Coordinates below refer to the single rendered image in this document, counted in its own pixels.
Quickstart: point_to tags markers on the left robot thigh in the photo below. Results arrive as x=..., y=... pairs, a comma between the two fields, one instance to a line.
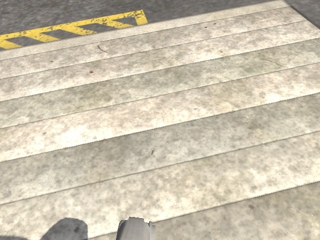
x=136, y=229

